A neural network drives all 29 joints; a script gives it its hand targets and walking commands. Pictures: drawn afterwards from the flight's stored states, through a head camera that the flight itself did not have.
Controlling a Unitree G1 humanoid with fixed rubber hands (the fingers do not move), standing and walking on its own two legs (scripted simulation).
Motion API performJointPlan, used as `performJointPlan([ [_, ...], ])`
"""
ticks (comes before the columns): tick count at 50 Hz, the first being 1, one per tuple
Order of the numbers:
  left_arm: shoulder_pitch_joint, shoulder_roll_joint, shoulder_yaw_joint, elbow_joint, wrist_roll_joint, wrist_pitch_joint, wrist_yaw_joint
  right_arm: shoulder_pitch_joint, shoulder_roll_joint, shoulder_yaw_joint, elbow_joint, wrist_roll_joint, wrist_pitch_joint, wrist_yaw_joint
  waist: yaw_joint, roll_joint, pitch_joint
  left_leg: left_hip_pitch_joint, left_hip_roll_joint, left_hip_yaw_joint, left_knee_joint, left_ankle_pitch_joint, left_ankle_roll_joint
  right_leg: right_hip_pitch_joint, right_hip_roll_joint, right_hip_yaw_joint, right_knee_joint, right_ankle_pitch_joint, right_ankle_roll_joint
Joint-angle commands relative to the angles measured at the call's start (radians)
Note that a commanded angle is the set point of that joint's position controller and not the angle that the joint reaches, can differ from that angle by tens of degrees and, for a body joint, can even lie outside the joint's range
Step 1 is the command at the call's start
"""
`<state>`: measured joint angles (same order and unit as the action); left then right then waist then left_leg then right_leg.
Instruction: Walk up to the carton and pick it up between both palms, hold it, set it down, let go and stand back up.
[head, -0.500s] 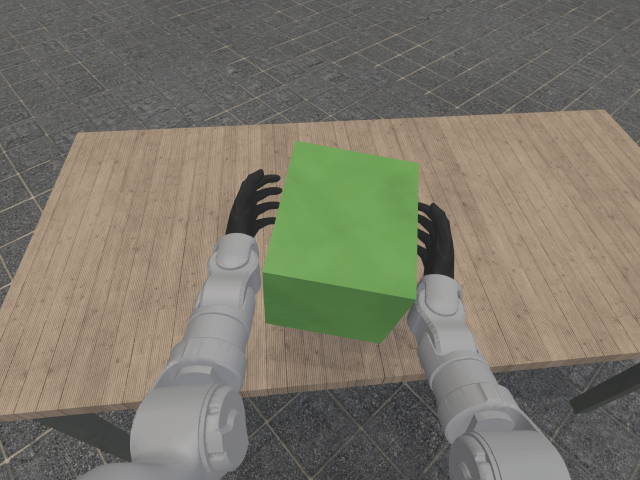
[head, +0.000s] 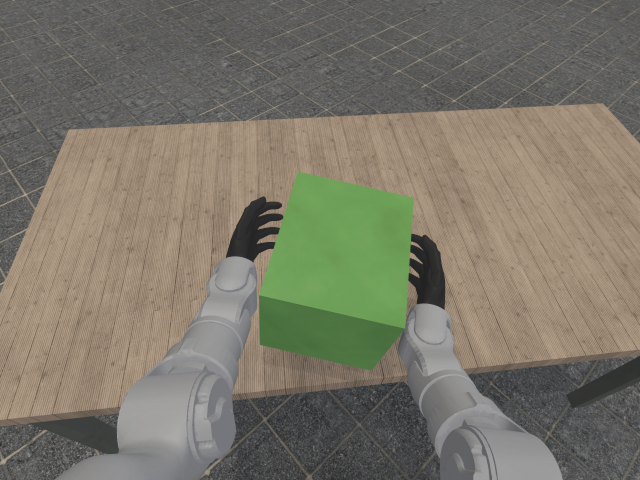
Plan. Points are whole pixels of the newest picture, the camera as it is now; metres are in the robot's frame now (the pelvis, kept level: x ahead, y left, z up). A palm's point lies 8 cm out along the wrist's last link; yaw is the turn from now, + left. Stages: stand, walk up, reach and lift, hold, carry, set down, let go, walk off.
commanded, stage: set down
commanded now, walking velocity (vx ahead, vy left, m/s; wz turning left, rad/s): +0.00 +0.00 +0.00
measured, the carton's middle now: (335, 272) +0.38 -0.02 +0.01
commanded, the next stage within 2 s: none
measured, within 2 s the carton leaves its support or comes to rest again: rests again in 1.78 s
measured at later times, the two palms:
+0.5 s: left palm (255, 269) +0.42 +0.09 -0.04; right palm (418, 307) +0.34 -0.15 -0.05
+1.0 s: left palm (252, 260) +0.44 +0.10 -0.05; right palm (411, 305) +0.35 -0.14 -0.06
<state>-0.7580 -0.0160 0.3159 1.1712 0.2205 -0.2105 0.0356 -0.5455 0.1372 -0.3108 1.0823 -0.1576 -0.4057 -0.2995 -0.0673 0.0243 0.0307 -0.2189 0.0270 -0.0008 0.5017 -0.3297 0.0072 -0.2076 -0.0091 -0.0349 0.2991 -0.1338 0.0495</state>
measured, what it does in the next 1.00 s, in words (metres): stands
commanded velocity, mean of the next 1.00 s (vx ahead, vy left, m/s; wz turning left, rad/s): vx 0.00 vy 0.00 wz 0.00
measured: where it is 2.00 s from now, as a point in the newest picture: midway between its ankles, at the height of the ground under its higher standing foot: outside the picture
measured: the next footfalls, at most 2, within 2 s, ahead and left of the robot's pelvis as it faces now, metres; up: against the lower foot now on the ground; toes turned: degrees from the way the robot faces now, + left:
none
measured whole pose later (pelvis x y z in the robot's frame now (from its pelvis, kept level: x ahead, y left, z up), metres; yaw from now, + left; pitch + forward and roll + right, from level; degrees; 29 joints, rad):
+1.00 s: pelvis +0.04 +0.01 +0.00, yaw -1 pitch +19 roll -4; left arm -0.76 0.00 0.32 1.28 0.22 -0.46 -0.03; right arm -0.55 0.14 -0.39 1.29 -0.19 -0.76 -0.34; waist -0.07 0.02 -0.04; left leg -0.49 0.03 0.00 0.50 -0.30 0.01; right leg -0.48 -0.01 -0.03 0.30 -0.10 0.04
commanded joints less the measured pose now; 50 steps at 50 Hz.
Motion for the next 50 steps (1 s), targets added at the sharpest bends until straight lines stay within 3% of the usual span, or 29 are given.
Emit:
performJointPlan([
  [1, -0.637, -0.559, -0.227, 0.026, 0.1, -0.12, -0.188, -0.751, 0.692, 0.192, -0.124, -0.256, -0.135, 0.11, -0.056, -0.033, -0.6, -0.229, -0.013, 0.046, -0.065, 0.355, -0.065, 0.31, 0.026, -0.033, 0.088, 0.443, -0.025],
  [7, -0.621, -0.544, -0.231, 0.055, 0.089, -0.198, -0.178, -0.726, 0.718, 0.18, -0.101, -0.282, -0.202, 0.112, -0.051, -0.039, -0.719, -0.264, -0.012, 0.048, -0.025, 0.456, -0.077, 0.314, 0.028, -0.028, 0.118, 0.569, -0.024],
  [9, -0.627, -0.548, -0.253, 0.035, 0.07, -0.231, -0.173, -0.713, 0.72, 0.195, -0.088, -0.286, -0.231, 0.111, -0.062, -0.028, -0.784, -0.259, -0.012, 0.042, 0.001, 0.538, -0.091, 0.319, 0.028, -0.034, 0.138, 0.646, -0.024],
  [10, -0.598, -0.55, -0.247, 0.035, 0.087, -0.237, -0.171, -0.691, 0.725, 0.204, -0.077, -0.288, -0.242, 0.116, -0.052, -0.019, -0.798, -0.254, -0.009, 0.039, 0.014, 0.588, -0.093, 0.32, 0.029, -0.027, 0.141, 0.683, -0.024],
  [16, -0.577, -0.532, -0.258, 0.048, 0.091, -0.292, -0.164, -0.629, 0.737, 0.206, -0.024, -0.307, -0.288, 0.113, -0.056, -0.013, -0.899, -0.248, -0.006, 0.037, 0.055, 0.71, -0.098, 0.303, 0.036, -0.035, 0.156, 0.788, -0.024],
  [18, -0.543, -0.522, -0.241, 0.052, 0.104, -0.301, -0.164, -0.602, 0.751, 0.219, -0.015, -0.304, -0.3, 0.118, -0.034, -0.002, -0.923, -0.251, -0.012, 0.038, 0.069, 0.741, -0.097, 0.308, 0.037, -0.018, 0.169, 0.825, -0.022],
  [19, -0.539, -0.532, -0.245, 0.067, 0.106, -0.309, -0.162, -0.593, 0.749, 0.209, -0.018, -0.322, -0.308, 0.116, -0.054, -0.014, -0.933, -0.256, -0.009, 0.037, 0.068, 0.747, -0.101, 0.304, 0.036, -0.025, 0.166, 0.838, -0.026],
  [24, -0.514, -0.53, -0.255, 0.026, 0.104, -0.337, -0.157, -0.544, 0.761, 0.22, 0.007, -0.319, -0.344, 0.116, -0.048, 0.014, -0.988, -0.231, -0.011, 0.036, 0.106, 0.87, -0.11, 0.266, 0.053, -0.028, 0.177, 0.908, -0.033],
  [27, -0.508, -0.53, -0.248, 0.009, 0.126, -0.341, -0.155, -0.527, 0.749, 0.218, 0.026, -0.315, -0.36, 0.112, -0.047, 0.045, -1.017, -0.193, -0.005, 0.031, 0.131, 0.931, -0.118, 0.218, 0.061, -0.036, 0.176, 0.906, -0.04],
  [28, -0.506, -0.517, -0.234, 0.035, 0.129, -0.341, -0.157, -0.537, 0.749, 0.22, 0.024, -0.319, -0.366, 0.113, -0.029, 0.032, -1.016, -0.22, -0.013, 0.035, 0.132, 0.9, -0.112, 0.222, 0.062, -0.031, 0.178, 0.907, -0.04],
  [30, -0.499, -0.512, -0.228, 0.039, 0.138, -0.337, -0.16, -0.527, 0.738, 0.213, 0.027, -0.317, -0.372, 0.111, -0.043, 0.035, -1.014, -0.21, -0.016, 0.036, 0.132, 0.901, -0.109, 0.211, 0.063, -0.029, 0.172, 0.916, -0.039],
  [33, -0.465, -0.499, -0.204, 0.057, 0.155, -0.33, -0.163, -0.489, 0.726, 0.2, 0.072, -0.314, -0.377, 0.11, -0.033, 0.038, -0.975, -0.214, -0.013, 0.034, 0.128, 0.901, -0.106, 0.208, 0.063, -0.03, 0.168, 0.906, -0.043],
  [40, -0.439, -0.492, -0.193, 0.055, 0.165, -0.319, -0.163, -0.468, 0.688, 0.164, 0.113, -0.321, -0.402, 0.106, -0.045, 0.054, -0.932, -0.18, -0.014, 0.03, 0.133, 0.944, -0.111, 0.144, 0.077, -0.045, 0.149, 0.867, -0.052],
  [41, -0.428, -0.465, -0.182, 0.036, 0.165, -0.32, -0.159, -0.461, 0.658, 0.16, 0.101, -0.316, -0.409, 0.102, -0.035, 0.052, -0.953, -0.172, -0.017, 0.034, 0.132, 0.949, -0.112, 0.142, 0.078, -0.047, 0.144, 0.868, -0.057],
  [44, -0.42, -0.416, -0.174, 0.013, 0.165, -0.317, -0.15, -0.434, 0.593, 0.132, 0.133, -0.305, -0.424, 0.099, -0.045, 0.079, -0.95, -0.137, -0.013, 0.032, 0.14, 0.998, -0.121, 0.098, 0.085, -0.053, 0.139, 0.849, -0.064],
  [46, -0.407, -0.323, -0.127, 0.028, 0.173, -0.311, -0.138, -0.408, 0.49, 0.091, 0.142, -0.309, -0.422, 0.092, -0.037, 0.069, -0.951, -0.16, -0.02, 0.041, 0.129, 0.963, -0.115, 0.11, 0.081, -0.052, 0.137, 0.85, -0.064],
  [48, -0.396, -0.221, -0.097, 0.009, 0.161, -0.303, -0.115, -0.396, 0.351, 0.06, 0.137, -0.286, -0.429, 0.08, -0.034, 0.071, -0.969, -0.208, -0.027, 0.047, 0.127, 0.961, -0.118, 0.14, 0.08, -0.048, 0.147, 0.873, -0.07],
  [50, -0.422, -0.023, -0.061, -0.025, 0.116, -0.292, -0.081, -0.37, 0.117, -0.003, 0.148, -0.25, -0.429, 0.058, -0.054, 0.097, -0.999, -0.206, -0.031, 0.045, 0.137, 0.983, -0.124, 0.122, 0.081, -0.034, 0.161, 0.902, -0.069],
])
